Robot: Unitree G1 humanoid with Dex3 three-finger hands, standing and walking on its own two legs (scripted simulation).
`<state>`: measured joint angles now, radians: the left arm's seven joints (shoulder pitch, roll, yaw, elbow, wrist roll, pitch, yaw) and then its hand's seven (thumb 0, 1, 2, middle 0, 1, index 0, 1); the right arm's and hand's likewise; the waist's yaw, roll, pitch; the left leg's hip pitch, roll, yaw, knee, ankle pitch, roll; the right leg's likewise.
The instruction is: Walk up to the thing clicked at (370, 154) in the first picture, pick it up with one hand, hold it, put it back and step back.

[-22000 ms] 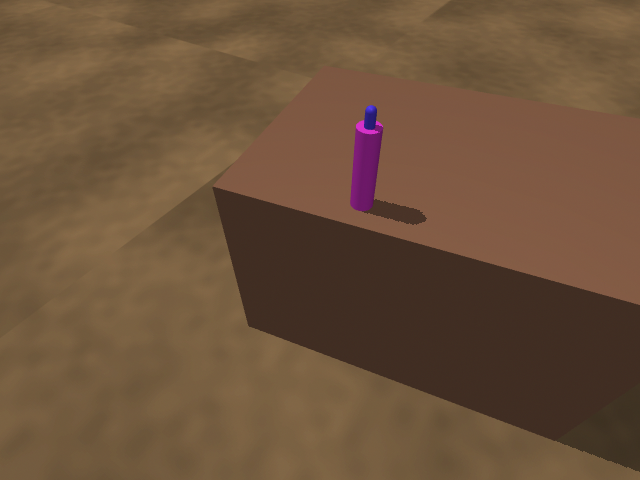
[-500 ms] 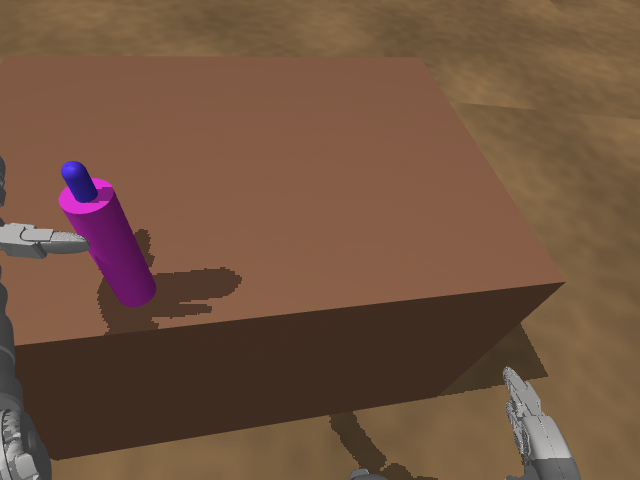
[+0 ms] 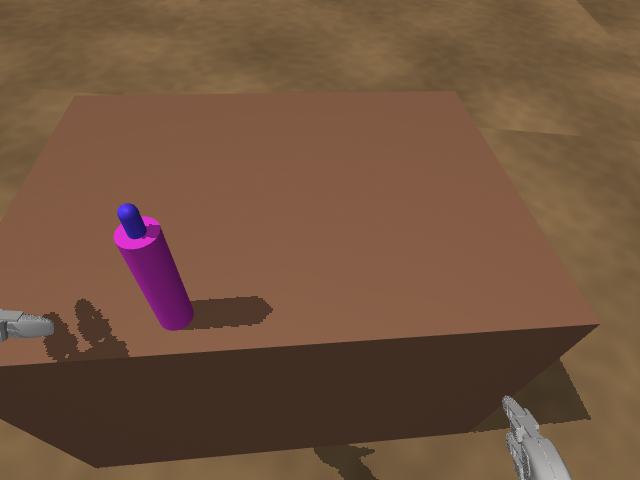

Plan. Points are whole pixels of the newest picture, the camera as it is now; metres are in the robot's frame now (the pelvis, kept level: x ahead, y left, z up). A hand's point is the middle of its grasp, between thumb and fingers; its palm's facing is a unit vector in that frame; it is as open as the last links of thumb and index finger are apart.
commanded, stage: sink last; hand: left
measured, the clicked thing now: (155, 270) +0.41 +0.21 +0.03
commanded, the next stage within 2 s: home in 0.76 s
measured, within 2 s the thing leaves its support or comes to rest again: neither
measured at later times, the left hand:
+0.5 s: hand out of the picture +0.16 +0.21 +0.07, palm faces +0.29 -0.90 -0.34, open 17.4 cm
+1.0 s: hand out of the picture +0.14 +0.29 +0.04, palm faces +0.42 -0.80 -0.44, open 17.4 cm
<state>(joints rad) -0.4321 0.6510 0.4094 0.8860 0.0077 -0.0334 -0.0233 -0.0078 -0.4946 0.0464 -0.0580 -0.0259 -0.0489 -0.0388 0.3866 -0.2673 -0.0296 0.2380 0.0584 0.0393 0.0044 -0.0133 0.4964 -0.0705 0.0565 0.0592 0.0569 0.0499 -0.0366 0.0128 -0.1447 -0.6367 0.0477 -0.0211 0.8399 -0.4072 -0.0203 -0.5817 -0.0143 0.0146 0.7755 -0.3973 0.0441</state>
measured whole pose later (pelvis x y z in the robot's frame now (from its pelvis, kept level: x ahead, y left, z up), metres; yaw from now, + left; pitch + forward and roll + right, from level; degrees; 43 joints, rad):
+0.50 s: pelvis -0.01 -0.02 +0.00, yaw +2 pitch +5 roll +0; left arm 0.60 0.27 0.20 -0.32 -0.09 0.05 0.02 -0.01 -0.49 0.03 -0.05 -0.03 -0.05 -0.04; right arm 0.45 -0.23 -0.11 0.15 0.07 0.06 -0.04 -0.01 0.54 -0.05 0.06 0.06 0.06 0.05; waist 0.04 0.05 -0.12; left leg -0.53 0.03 -0.04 0.85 -0.41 -0.04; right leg -0.50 -0.03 0.00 0.86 -0.45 0.03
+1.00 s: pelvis -0.03 -0.02 -0.01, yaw +1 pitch +6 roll +1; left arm 0.48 0.34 0.37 -0.05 -0.08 -0.06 0.05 -0.01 -0.52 0.05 -0.06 -0.06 -0.06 -0.06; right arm 0.48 -0.25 -0.14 0.15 0.05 0.00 -0.08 -0.01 0.40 -0.15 0.08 0.10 0.08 0.09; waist 0.04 0.01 -0.09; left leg -0.58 0.02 -0.03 0.89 -0.40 -0.04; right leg -0.56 -0.04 0.01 0.91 -0.45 0.03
